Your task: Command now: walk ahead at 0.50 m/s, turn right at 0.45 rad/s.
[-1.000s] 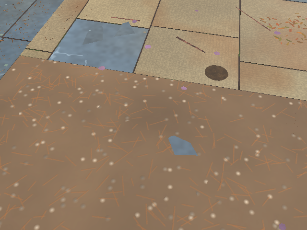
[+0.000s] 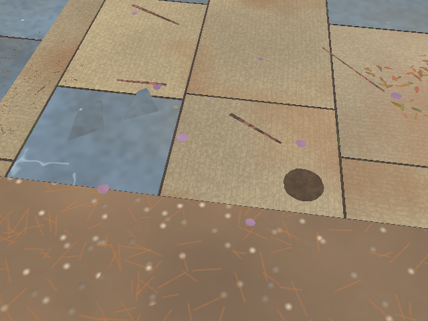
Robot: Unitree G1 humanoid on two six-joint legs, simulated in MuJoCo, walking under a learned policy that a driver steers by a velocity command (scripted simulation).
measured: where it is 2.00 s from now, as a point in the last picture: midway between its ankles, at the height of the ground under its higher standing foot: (308, 161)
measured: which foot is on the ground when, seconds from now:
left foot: down 0.00-0.42, up 0.44-0.96, down 0.98-1.00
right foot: up 0.00-0.40, down 0.42-0.98, up 1.00-1.00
